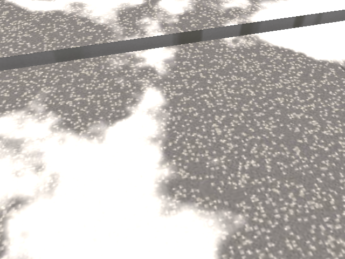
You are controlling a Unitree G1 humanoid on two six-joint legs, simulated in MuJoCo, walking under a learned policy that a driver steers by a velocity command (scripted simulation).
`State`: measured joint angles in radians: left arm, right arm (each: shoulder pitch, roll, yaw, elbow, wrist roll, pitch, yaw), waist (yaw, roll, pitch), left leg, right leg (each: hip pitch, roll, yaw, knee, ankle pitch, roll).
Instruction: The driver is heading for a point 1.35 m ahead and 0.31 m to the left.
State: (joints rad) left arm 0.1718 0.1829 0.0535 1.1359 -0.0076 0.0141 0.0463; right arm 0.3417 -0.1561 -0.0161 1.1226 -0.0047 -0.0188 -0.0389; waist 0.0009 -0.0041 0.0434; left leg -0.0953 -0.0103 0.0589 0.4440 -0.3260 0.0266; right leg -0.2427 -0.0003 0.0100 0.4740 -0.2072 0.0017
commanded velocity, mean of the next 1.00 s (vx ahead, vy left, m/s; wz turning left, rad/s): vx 0.27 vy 0.00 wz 0.00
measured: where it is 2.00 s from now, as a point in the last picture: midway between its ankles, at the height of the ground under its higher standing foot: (165, 185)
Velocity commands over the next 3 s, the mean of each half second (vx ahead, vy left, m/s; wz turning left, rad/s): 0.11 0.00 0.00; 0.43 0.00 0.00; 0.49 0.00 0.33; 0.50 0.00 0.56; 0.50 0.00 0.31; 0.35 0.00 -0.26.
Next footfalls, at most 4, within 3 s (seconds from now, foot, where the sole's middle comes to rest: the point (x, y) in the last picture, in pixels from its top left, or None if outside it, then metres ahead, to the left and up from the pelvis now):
0.58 right None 0.15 -0.16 -0.78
1.10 left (160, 255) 0.52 0.08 -0.78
1.60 right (203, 188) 0.82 -0.10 -0.78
2.14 left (123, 163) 0.95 0.26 -0.78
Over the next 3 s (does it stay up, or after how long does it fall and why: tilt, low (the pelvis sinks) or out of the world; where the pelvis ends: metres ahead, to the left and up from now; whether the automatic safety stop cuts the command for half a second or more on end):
stays up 1.23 0.31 0.01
